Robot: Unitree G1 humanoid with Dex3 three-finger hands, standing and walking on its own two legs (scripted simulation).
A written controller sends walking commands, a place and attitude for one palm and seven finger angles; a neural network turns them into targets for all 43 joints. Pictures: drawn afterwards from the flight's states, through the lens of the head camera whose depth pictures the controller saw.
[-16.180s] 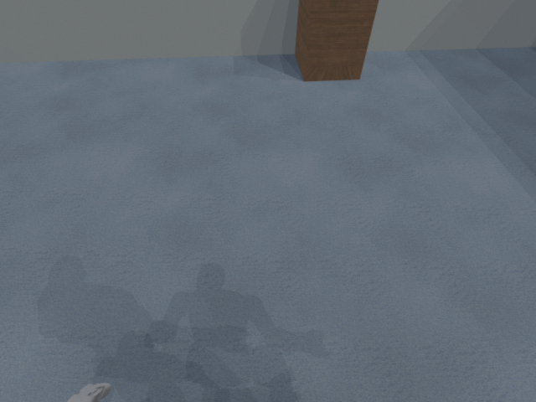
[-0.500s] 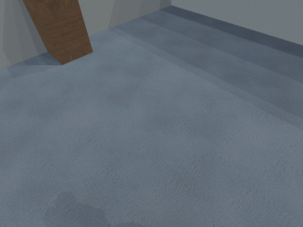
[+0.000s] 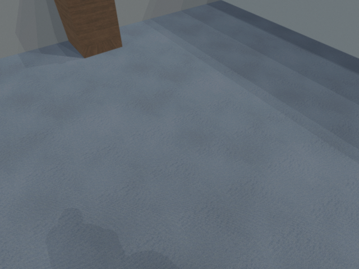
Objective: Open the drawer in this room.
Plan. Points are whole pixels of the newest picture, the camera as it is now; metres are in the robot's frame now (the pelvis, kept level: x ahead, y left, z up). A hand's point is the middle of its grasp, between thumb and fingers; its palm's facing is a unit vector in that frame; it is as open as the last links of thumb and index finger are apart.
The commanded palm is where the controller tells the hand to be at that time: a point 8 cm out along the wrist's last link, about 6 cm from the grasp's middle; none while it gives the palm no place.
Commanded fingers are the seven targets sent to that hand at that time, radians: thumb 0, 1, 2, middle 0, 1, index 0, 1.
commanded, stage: stand and wait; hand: left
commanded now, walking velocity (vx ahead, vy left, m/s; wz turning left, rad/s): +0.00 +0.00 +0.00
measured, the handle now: out of the picture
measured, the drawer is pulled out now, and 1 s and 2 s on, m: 0.00 0.00 0.00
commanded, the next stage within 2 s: turn or walk to find it in 0.24 s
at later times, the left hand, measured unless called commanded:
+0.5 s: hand out of the picture +0.00 +0.17 -0.18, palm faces +0.10 -0.98 -0.19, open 7.4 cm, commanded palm none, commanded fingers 0.00 0.90 0.90 -0.20 -0.30 -0.20 -0.30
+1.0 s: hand out of the picture +0.03 +0.17 -0.13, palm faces +0.27 -0.91 -0.31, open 7.4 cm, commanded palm none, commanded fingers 0.00 0.90 0.90 -0.20 -0.30 -0.20 -0.30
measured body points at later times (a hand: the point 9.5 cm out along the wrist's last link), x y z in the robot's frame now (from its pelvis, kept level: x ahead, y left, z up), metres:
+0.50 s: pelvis +0.00 -0.01 +0.00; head +0.02 +0.00 +0.45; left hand -0.01 +0.22 -0.16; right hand +0.03 -0.24 -0.16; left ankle +0.03 +0.11 -0.73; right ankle -0.01 -0.12 -0.73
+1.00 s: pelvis -0.02 -0.06 +0.00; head +0.01 -0.08 +0.45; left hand +0.01 +0.22 -0.11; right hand +0.08 -0.30 -0.16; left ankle +0.00 +0.10 -0.69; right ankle -0.03 -0.16 -0.73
